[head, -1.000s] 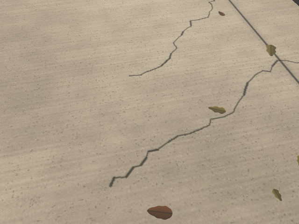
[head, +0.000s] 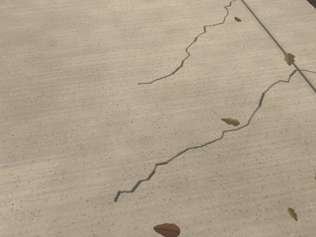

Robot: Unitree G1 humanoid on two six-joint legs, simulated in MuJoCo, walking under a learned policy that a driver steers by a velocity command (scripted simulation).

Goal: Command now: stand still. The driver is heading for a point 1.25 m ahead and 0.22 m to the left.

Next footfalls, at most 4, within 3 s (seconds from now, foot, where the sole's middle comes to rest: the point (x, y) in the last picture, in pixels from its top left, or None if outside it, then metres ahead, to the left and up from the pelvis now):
1.02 right None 0.44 -0.12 -0.77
1.60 left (140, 184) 0.76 0.11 -0.77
2.08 right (166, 131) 1.07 -0.02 -0.77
2.58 left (100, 118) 1.17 0.35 -0.77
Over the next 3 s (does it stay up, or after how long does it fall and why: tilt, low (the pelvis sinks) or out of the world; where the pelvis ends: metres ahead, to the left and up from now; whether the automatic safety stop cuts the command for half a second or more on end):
stays up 1.17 0.22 0.00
